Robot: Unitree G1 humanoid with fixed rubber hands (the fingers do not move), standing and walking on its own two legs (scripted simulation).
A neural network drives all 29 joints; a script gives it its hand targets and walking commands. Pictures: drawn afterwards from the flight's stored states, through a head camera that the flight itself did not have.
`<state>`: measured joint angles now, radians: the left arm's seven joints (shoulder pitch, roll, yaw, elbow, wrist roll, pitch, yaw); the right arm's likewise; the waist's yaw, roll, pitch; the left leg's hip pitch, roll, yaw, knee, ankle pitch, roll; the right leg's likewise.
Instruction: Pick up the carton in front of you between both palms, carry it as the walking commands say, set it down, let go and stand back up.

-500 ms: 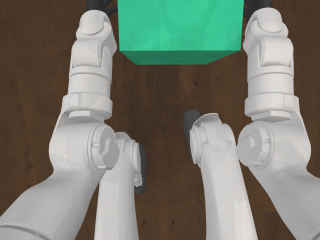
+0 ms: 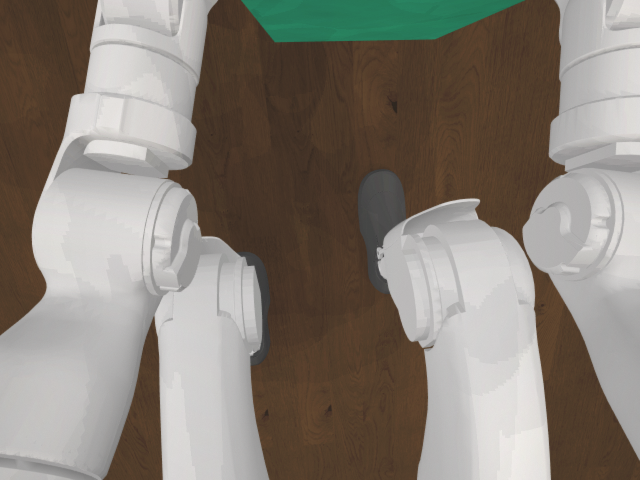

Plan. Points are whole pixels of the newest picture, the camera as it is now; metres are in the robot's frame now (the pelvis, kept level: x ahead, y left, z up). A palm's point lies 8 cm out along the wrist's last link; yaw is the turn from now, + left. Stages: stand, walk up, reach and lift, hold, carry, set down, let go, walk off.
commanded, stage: set down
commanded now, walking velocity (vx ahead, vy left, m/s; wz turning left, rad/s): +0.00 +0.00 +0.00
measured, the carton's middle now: out of the picture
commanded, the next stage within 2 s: none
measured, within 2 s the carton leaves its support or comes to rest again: rests again in 0.26 s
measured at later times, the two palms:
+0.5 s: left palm out of the picture +0.57 +0.01 -0.19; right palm out of the picture +0.51 -0.29 -0.19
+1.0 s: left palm out of the picture +0.57 +0.02 -0.20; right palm out of the picture +0.50 -0.29 -0.20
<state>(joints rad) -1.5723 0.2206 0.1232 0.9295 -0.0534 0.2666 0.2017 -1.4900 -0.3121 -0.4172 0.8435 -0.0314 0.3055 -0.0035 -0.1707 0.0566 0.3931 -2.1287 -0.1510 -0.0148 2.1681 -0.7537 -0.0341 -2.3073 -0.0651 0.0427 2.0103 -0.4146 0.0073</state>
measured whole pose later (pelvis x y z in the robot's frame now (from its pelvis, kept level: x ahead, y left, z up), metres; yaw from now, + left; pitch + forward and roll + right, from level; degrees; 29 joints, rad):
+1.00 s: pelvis -0.01 +0.01 -0.02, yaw +0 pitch +34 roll -1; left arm -1.65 0.23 0.16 1.05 0.06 0.21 0.04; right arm -1.57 -0.38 -0.55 1.11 -0.13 0.17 0.13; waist -0.15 0.05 0.52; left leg -2.10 -0.17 -0.01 2.26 -0.75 -0.03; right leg -2.26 -0.07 0.05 2.08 -0.41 0.03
